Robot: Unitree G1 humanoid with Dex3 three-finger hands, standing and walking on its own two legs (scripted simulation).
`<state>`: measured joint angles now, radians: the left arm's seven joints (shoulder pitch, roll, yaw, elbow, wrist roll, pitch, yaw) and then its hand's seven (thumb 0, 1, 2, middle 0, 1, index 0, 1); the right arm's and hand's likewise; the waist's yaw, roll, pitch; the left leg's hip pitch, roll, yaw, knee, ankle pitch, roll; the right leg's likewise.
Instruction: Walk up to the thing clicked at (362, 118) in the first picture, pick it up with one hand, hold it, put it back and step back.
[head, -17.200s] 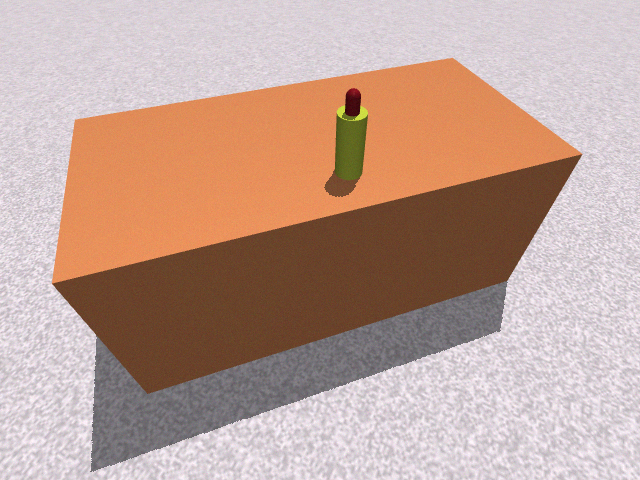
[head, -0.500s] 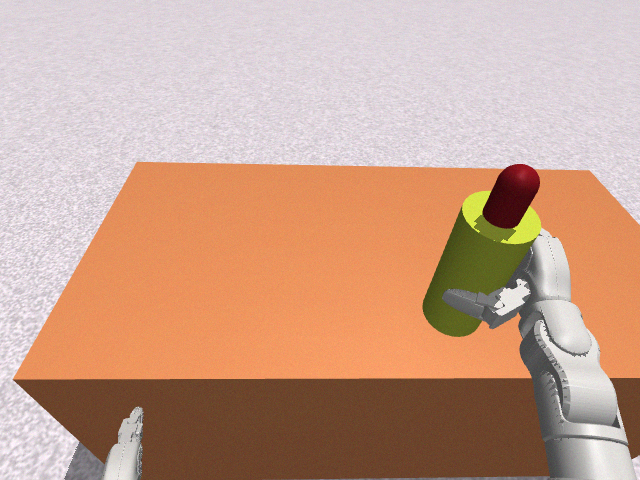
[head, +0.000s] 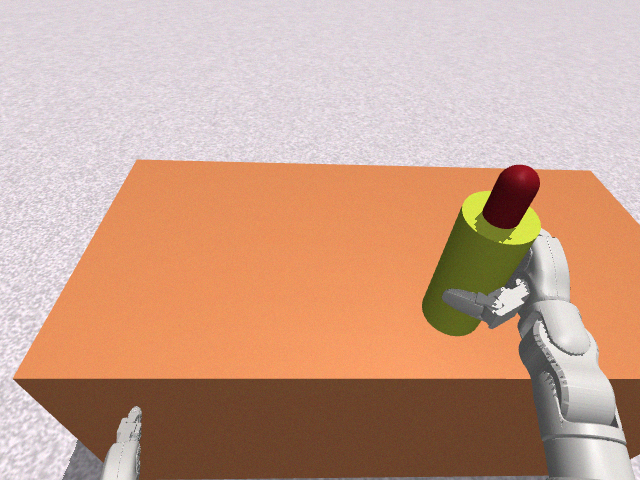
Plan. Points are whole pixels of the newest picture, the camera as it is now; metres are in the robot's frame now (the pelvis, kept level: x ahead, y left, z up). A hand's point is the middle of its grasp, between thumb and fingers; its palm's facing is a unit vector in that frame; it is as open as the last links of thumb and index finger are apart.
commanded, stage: hold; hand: right
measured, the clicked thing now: (480, 254) +0.32 -0.15 +0.18
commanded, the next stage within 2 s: crouch in 0.68 s
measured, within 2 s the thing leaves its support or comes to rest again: neither
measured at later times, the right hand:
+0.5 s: hand (480, 263) +0.33 -0.16 +0.15, palm faces +0.11 +0.99 -0.02, open 10.9 cm
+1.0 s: hand (474, 267) +0.34 -0.17 +0.13, palm faces +0.11 +0.99 -0.01, open 10.9 cm
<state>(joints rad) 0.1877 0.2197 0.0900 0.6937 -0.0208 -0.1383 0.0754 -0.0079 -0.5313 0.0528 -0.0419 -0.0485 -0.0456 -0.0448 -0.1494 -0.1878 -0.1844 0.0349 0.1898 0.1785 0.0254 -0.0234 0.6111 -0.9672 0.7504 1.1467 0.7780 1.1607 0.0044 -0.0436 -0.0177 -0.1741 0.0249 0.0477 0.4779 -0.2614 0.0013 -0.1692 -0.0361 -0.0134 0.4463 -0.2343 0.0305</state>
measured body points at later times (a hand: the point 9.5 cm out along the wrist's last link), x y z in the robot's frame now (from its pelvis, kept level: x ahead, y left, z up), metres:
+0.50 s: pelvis +0.00 +0.00 +0.00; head -0.02 +0.02 +0.45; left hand +0.16 +0.26 -0.09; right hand +0.31 -0.22 +0.16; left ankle +0.00 +0.11 -0.74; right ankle +0.01 -0.14 -0.74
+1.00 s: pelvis +0.00 +0.00 +0.00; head -0.01 +0.02 +0.45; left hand +0.17 +0.25 -0.09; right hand +0.33 -0.22 +0.14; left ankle +0.00 +0.11 -0.74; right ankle +0.01 -0.14 -0.74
